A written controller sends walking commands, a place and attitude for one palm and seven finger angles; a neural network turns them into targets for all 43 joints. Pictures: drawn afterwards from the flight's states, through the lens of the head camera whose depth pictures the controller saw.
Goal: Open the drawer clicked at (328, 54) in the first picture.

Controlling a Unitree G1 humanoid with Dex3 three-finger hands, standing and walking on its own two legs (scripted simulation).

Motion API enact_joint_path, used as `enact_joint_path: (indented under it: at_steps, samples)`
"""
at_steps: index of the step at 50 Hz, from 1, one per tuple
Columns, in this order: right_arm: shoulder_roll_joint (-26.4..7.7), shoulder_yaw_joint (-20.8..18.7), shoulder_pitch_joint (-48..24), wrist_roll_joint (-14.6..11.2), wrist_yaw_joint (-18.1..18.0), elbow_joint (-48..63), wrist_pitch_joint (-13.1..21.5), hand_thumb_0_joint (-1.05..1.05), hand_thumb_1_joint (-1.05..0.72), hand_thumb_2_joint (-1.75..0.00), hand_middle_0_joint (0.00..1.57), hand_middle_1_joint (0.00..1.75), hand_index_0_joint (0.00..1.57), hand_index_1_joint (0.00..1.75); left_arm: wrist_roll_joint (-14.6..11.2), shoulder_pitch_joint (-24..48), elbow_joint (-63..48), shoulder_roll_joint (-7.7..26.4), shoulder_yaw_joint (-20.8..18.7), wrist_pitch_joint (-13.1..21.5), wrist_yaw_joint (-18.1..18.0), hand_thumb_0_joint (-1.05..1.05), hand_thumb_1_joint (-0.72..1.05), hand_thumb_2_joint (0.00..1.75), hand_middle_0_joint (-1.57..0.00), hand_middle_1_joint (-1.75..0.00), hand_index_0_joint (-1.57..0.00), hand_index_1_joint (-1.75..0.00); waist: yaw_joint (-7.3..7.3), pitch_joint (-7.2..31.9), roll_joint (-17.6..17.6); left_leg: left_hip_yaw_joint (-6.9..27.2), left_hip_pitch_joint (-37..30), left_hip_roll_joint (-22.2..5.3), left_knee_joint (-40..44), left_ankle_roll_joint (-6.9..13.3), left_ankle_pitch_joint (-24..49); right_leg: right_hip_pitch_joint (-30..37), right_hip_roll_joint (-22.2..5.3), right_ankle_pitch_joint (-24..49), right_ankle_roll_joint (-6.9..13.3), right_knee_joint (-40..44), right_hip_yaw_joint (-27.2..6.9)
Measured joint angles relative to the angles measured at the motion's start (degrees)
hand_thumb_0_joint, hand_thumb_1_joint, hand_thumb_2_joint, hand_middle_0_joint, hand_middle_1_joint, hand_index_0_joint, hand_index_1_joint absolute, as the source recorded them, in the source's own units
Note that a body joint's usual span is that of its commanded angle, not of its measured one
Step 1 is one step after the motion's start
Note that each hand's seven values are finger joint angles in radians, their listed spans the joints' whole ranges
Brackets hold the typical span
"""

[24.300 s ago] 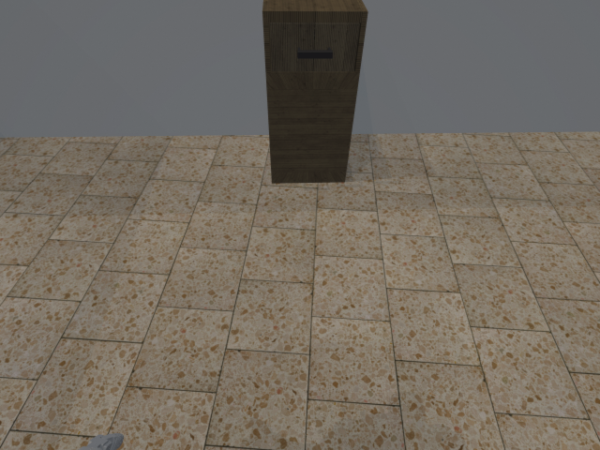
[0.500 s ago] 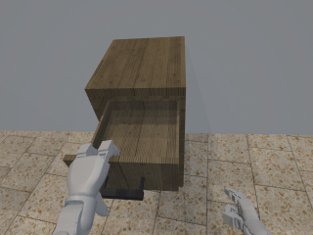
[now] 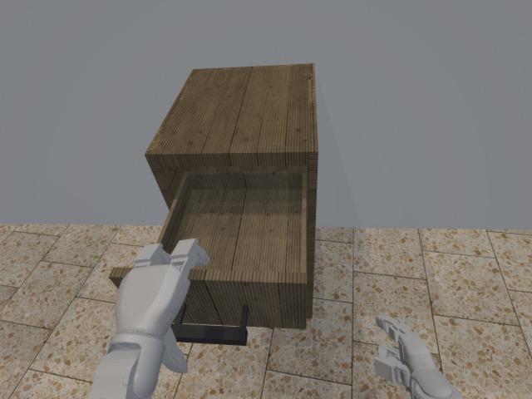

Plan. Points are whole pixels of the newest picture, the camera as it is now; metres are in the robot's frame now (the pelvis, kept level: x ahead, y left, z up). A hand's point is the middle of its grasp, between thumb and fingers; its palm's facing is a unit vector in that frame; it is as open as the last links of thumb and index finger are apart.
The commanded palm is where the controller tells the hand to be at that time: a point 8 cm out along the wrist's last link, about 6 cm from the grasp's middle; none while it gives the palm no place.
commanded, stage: draw the hand back to the body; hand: left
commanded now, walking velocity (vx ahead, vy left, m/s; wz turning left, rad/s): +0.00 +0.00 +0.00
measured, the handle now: (210, 322) +0.26 +0.16 -0.08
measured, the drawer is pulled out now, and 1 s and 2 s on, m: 0.29 0.29 0.29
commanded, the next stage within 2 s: step back with the hand held close in 1.48 s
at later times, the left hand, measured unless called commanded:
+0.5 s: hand (120, 310) +0.19 +0.23 +0.09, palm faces +0.10 -0.13 -0.99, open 13.9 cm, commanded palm +0.16 +0.23 +0.15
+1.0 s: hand (101, 289) +0.19 +0.23 +0.15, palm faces +0.36 -0.85 -0.38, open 11.1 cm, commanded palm +0.14 +0.27 +0.17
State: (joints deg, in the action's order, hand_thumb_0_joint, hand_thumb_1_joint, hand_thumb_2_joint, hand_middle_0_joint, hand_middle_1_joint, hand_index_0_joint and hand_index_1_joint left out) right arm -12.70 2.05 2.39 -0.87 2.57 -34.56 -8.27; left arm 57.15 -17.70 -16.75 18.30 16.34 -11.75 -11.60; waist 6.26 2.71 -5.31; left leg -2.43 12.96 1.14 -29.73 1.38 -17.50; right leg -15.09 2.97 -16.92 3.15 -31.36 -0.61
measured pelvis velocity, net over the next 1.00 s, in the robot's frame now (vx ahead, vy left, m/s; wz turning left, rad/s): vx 0.02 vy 0.00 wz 0.06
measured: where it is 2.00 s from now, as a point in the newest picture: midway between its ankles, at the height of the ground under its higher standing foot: outside the picture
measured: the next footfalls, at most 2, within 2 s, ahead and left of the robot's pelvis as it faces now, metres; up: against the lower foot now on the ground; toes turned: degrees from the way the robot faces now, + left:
none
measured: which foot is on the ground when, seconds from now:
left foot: down 0.00-1.00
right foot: down 0.00-1.00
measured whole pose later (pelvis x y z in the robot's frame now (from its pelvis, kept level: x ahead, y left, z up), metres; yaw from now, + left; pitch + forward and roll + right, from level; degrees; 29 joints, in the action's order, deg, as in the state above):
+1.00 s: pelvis +0.02 +0.00 +0.01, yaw +3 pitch -2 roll +0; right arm -12.0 2.1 10.5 -0.1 -3.8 -36.1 6.9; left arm -2.4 -32.1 -29.1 18.5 -11.3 5.0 -6.1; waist 3.0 -0.7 -2.4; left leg 1.0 6.2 1.4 -25.5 1.4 -17.0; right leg -5.7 2.7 -15.8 2.8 -23.7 2.5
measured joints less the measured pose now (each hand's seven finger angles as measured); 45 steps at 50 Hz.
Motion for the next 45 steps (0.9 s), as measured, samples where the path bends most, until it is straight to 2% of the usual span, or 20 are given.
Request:
enact_joint_path:
  at_steps: [6,12,18,21,25,27,28,29,30,31,33,36,40,45]
  samples:
    - [-0.4,-0.1,-0.2,0.0,-0.3,-0.2,0.0,0.01,-0.91,-0.89,0.20,0.30,0.20,0.30,-0.3,-2.1,-0.9,2.4,-3.5,0.0,-1.0,0.00,-0.49,0.30,-0.32,-1.20,-0.32,-1.20,0.51,-0.3,-0.1,0.1,-0.3,-0.2,-0.1,0.0,-0.1,0.6,0.2,0.1,0.0,0.4,0.1]
    - [-1.0,-0.1,-0.2,0.0,-1.1,-0.2,0.0,0.01,-0.91,-0.89,0.20,0.30,0.20,0.30,-2.3,-1.3,-1.6,3.3,-5.7,-1.1,1.4,-0.01,-0.49,0.30,-0.32,-1.20,-0.32,-1.20,0.55,-0.7,-0.2,1.0,-0.6,0.1,0.6,0.1,0.5,1.4,-0.1,0.6,-0.1,1.6,1.0]
    - [-1.4,0.4,0.2,0.0,-1.3,1.0,0.2,0.01,-0.91,-0.89,0.20,0.30,0.20,0.30,-2.9,-3.3,-4.6,4.3,-6.4,1.3,2.7,-0.01,-0.49,0.30,-0.32,-1.20,-0.32,-1.20,0.31,-0.5,-0.7,1.0,-0.9,0.2,0.9,0.2,0.5,1.7,-0.2,0.8,-0.3,2.1,0.9]
    - [-1.3,0.7,0.3,-0.2,-1.4,1.4,0.3,0.01,-0.91,-0.89,0.20,0.30,0.20,0.30,-3.2,-5.1,-5.5,5.4,-8.0,2.5,2.3,0.00,-0.49,0.30,-0.32,-1.20,-0.32,-1.20,0.23,-0.5,-0.6,0.7,-0.9,0.1,1.0,0.2,0.5,1.6,-0.1,0.9,-0.3,2.2,0.6]
    - [-1.2,0.8,0.8,-0.3,-1.6,1.6,0.2,0.01,-0.91,-0.89,0.20,0.30,0.20,0.30,-4.2,-6.7,-5.9,6.9,-11.1,2.5,2.2,0.00,-0.49,0.30,-0.32,-1.20,-0.32,-1.20,0.31,-0.7,-0.4,0.8,-0.8,0.0,0.9,0.2,0.4,1.7,0.0,0.9,-0.3,2.4,0.7]
    - [-0.9,0.6,1.5,-0.4,-2.6,2.1,2.6,0.01,-0.91,-0.89,0.20,0.30,0.20,0.30,-24.6,-7.1,-7.1,4.6,-14.9,5.1,3.1,-0.01,-0.49,0.30,-0.32,-1.20,-0.32,-1.19,-0.55,-2.4,-0.3,1.5,-2.0,0.1,0.8,0.3,0.3,3.4,-0.2,0.8,-0.4,2.7,1.4]
    - [-0.5,0.7,2.2,-0.4,-3.1,2.3,4.6,0.01,-0.91,-0.89,0.20,0.30,0.20,0.30,-32.6,-7.9,-7.4,2.8,-16.6,6.5,3.3,-0.01,-0.48,0.30,-0.32,-1.19,-0.32,-1.19,-1.01,-3.1,0.1,1.7,-2.7,0.2,0.8,0.4,0.2,4.2,-0.3,0.6,-0.4,2.7,1.6]
    - [0.0,1.0,3.0,-0.3,-3.7,2.7,6.2,0.01,-0.91,-0.89,0.20,0.30,0.20,0.30,-39.1,-9.0,-7.8,1.2,-17.8,7.9,3.7,-0.01,-0.47,0.31,-0.32,-1.19,-0.31,-1.18,-1.48,-3.6,0.7,1.9,-3.4,0.3,0.9,0.3,0.1,4.9,-0.3,0.5,-0.4,2.9,1.8]
    - [0.4,1.4,4.0,-0.2,-4.5,3.0,7.7,0.01,-0.91,-0.89,0.20,0.30,0.20,0.30,-44.2,-10.3,-8.4,-0.1,-18.6,8.9,4.1,-0.01,-0.46,0.31,-0.32,-1.18,-0.31,-1.18,-1.84,-3.8,1.3,2.2,-4.1,0.3,1.2,0.3,0.1,5.7,-0.3,0.3,-0.4,3.2,2.0]
    - [0.8,1.7,5.0,0.0,-5.2,3.1,9.2,0.01,-0.91,-0.89,0.20,0.30,0.20,0.30,-48.0,-11.4,-9.2,-0.8,-18.9,9.8,4.2,-0.01,-0.44,0.32,-0.32,-1.17,-0.31,-1.17,-2.06,-3.9,2.0,2.4,-4.7,0.3,1.4,0.2,0.0,6.4,-0.3,0.3,-0.3,3.6,2.2]
    - [1.2,2.0,7.1,0.6,-6.2,2.9,12.0,0.01,-0.91,-0.89,0.20,0.30,0.20,0.30,-52.6,-12.9,-11.1,-1.4,-19.1,11.5,4.2,-0.01,-0.41,0.33,-0.31,-1.15,-0.31,-1.14,-2.24,-3.8,2.8,2.9,-5.7,0.2,1.8,0.0,-0.2,7.8,-0.2,0.2,-0.3,4.4,2.6]
    - [1.3,2.1,8.9,1.0,-6.8,1.8,14.7,0.01,-0.91,-0.89,0.20,0.30,0.20,0.30,-56.0,-14.0,-13.2,-1.2,-20.2,13.8,4.1,-0.01,-0.33,0.36,-0.31,-1.10,-0.30,-1.09,-2.57,-3.4,3.1,3.5,-6.9,0.3,2.4,0.0,-0.2,9.4,-0.3,0.2,-0.2,5.5,3.1]
    - [1.2,1.7,9.0,1.2,-6.7,-0.1,15.4,0.01,-0.90,-0.89,0.20,0.30,0.20,0.30,-58.0,-12.9,-13.5,-0.3,-23.8,15.9,4.3,-0.01,-0.22,0.41,-0.30,-1.02,-0.29,-1.02,-2.87,-3.6,3.1,3.8,-7.3,0.4,3.1,0.0,0.1,10.0,-0.4,0.5,-0.3,6.5,3.4]
    - [1.1,0.8,8.4,1.0,-6.3,-1.2,15.3,0.01,-0.90,-0.89,0.20,0.30,0.21,0.30,-59.2,-12.5,-12.2,-0.3,-26.7,16.9,5.0,-0.01,-0.06,0.48,-0.28,-0.92,-0.27,-0.91,-3.18,-3.9,3.0,3.6,-7.0,0.4,3.9,0.0,0.5,9.5,-0.3,1.0,-0.3,7.2,3.2]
